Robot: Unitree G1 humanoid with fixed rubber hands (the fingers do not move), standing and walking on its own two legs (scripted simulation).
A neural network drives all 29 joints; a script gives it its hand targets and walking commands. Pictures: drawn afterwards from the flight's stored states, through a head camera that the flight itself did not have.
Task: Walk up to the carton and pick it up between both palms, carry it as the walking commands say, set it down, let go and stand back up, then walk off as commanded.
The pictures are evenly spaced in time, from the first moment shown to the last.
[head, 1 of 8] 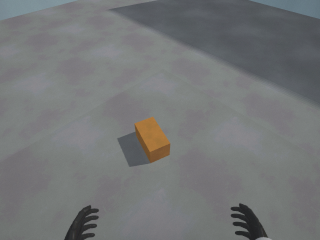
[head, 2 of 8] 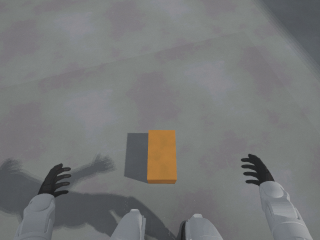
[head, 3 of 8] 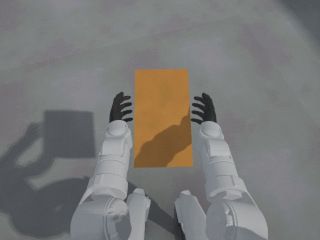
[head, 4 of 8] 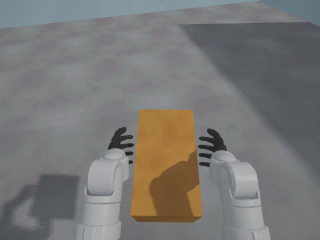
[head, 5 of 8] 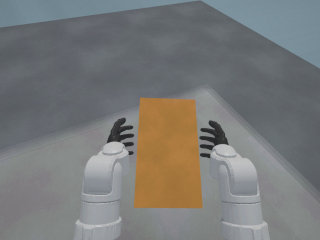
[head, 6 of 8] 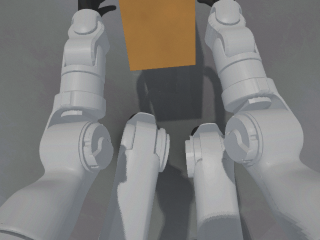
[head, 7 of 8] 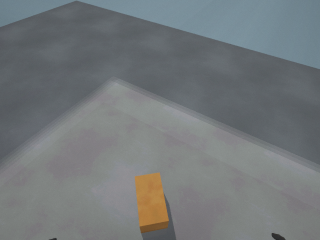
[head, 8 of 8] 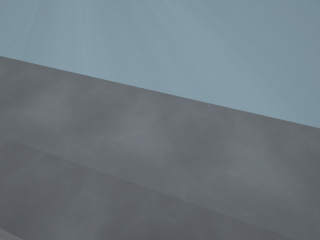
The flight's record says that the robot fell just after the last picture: no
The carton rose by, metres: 0.70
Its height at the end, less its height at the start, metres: +0.00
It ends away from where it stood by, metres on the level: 0.53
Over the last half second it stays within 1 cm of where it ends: yes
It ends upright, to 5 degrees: yes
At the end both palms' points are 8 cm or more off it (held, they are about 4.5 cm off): yes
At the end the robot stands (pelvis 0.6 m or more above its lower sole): yes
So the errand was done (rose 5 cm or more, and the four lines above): yes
